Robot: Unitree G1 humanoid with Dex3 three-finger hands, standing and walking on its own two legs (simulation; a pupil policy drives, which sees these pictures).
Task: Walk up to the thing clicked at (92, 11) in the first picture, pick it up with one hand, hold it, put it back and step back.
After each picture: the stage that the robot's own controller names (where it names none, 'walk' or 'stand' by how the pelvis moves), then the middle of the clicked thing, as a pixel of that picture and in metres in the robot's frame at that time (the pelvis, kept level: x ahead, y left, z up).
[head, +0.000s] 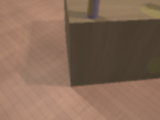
stand; out of the picture +0.89 -0.06 +0.06
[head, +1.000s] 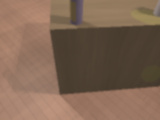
walk; (76, 0) +0.79 +0.08 +0.09
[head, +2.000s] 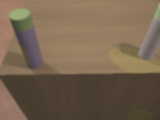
walk; (28, 42) +0.49 +0.24 +0.07
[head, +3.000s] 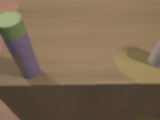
stand; (21, 50) +0.42 +0.21 +0.09
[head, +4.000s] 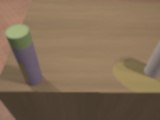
stand; (27, 58) +0.42 +0.21 +0.06
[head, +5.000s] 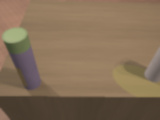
stand; (25, 62) +0.40 +0.21 +0.06
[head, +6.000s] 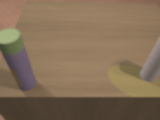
stand; (19, 63) +0.40 +0.23 +0.06
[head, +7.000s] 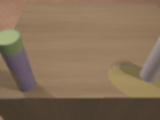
stand; (18, 64) +0.39 +0.23 +0.06
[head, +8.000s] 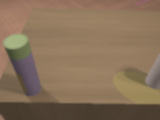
rise first; (25, 68) +0.39 +0.22 +0.06
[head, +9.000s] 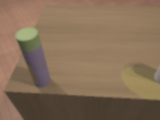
go down; (35, 60) +0.42 +0.21 +0.06
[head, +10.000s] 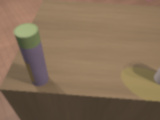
go down; (34, 58) +0.42 +0.20 +0.07
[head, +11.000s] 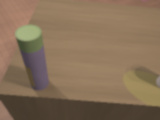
go down; (35, 62) +0.39 +0.18 +0.07
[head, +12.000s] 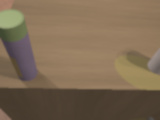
close in; (20, 51) +0.41 +0.19 +0.09
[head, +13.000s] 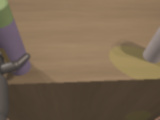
close; (9, 42) +0.43 +0.21 +0.12
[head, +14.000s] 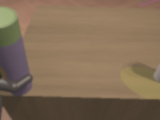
lift; (11, 59) +0.30 +0.19 +0.21
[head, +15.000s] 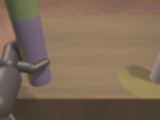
lift; (32, 44) +0.34 +0.15 +0.23
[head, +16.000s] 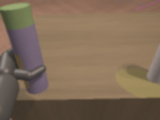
hold; (28, 52) +0.34 +0.16 +0.21
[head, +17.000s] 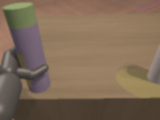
hold; (30, 51) +0.34 +0.16 +0.21
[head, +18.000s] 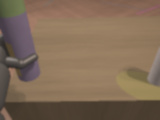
crouch; (19, 40) +0.35 +0.18 +0.25
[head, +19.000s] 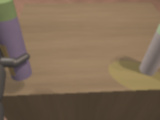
lower; (12, 43) +0.42 +0.21 +0.16
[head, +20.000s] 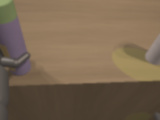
lower; (11, 40) +0.43 +0.20 +0.12
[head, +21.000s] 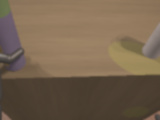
lower; (5, 35) +0.44 +0.22 +0.12
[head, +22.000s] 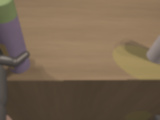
lower; (10, 39) +0.43 +0.21 +0.12
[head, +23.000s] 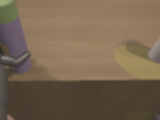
lower; (12, 39) +0.43 +0.21 +0.12
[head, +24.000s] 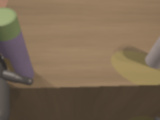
withdraw; (14, 52) +0.40 +0.20 +0.11
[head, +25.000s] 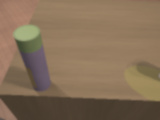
sink last; (35, 62) +0.38 +0.18 +0.09
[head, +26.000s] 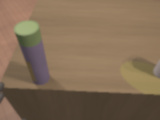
stand; (35, 57) +0.41 +0.19 +0.08
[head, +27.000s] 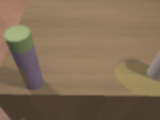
stand; (27, 62) +0.39 +0.20 +0.07
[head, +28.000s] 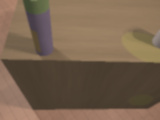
walk; (40, 26) +0.50 +0.14 +0.08
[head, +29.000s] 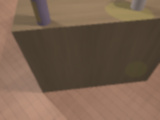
walk; out of the picture +0.70 +0.23 +0.08
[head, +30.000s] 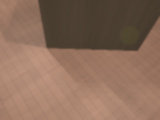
walk; out of the picture +1.10 +0.15 +0.09
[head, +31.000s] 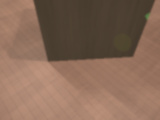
stand; out of the picture +1.18 +0.22 +0.08
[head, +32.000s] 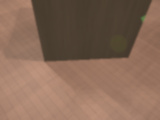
stand; out of the picture +1.18 +0.22 +0.06
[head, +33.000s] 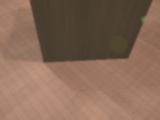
stand; out of the picture +1.16 +0.23 +0.06
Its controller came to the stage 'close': yes
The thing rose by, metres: 0.20
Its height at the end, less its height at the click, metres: +0.00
